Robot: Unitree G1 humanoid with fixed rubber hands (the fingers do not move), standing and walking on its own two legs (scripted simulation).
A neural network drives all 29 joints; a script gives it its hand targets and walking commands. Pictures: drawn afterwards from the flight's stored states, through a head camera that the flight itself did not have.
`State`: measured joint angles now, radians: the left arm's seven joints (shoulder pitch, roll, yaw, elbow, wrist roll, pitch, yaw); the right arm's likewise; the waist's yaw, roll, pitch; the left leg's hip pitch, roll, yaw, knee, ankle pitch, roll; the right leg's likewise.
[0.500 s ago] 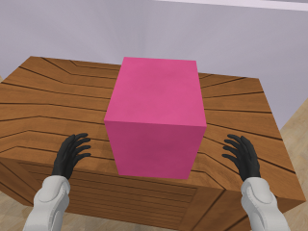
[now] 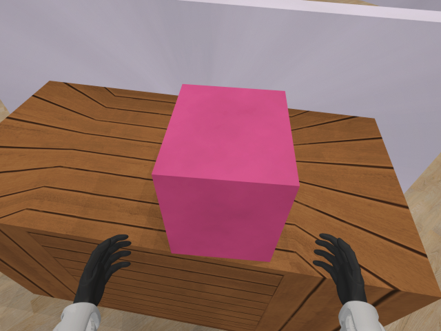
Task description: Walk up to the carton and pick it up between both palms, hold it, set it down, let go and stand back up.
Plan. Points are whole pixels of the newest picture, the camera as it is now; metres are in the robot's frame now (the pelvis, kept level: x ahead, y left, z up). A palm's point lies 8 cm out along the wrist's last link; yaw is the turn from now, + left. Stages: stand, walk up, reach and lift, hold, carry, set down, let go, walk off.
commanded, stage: set down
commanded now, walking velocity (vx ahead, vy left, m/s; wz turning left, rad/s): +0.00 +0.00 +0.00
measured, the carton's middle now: (226, 174) +0.42 +0.03 +0.03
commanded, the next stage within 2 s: let go in 1.14 s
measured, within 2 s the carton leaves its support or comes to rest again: neither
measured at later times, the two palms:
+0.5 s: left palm (106, 297) +0.18 +0.23 -0.03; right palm (356, 309) +0.18 -0.21 -0.04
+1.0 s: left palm (126, 310) +0.17 +0.20 -0.08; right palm (359, 312) +0.17 -0.22 -0.04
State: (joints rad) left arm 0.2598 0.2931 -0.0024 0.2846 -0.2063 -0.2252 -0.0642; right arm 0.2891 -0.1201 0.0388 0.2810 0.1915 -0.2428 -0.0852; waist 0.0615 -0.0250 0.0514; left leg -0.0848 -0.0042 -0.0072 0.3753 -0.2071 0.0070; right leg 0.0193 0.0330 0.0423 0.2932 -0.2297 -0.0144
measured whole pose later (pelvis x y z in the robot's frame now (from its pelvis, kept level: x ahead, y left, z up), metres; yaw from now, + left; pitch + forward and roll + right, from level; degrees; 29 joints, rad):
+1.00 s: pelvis -0.01 -0.01 +0.00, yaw -1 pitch -6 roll +0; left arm 0.17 0.20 0.00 0.53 0.02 0.10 -0.01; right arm 0.15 -0.14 0.01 0.62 0.00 -0.23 0.03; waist 0.00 -0.04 0.07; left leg -0.05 0.01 0.01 0.36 -0.20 -0.01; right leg 0.02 0.04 0.06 0.34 -0.24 -0.03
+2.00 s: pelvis -0.03 +0.01 -0.01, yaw +2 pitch +1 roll -1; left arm 0.23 0.20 0.04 0.74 0.04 0.01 -0.04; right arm 0.17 -0.21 -0.04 0.47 -0.03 -0.09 0.02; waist 0.02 0.00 -0.03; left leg -0.32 -0.02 -0.03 0.52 -0.21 0.02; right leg -0.22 0.02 0.01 0.47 -0.27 0.00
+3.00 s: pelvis +0.00 -0.01 -0.01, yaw +5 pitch +0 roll +0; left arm 0.28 0.15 0.02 1.09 0.01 0.00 0.03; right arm 0.32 -0.17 -0.01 1.02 -0.02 0.00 -0.03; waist 0.00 0.01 0.01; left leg -0.25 -0.05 -0.08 0.47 -0.22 0.01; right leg -0.15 0.00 -0.04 0.46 -0.31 -0.02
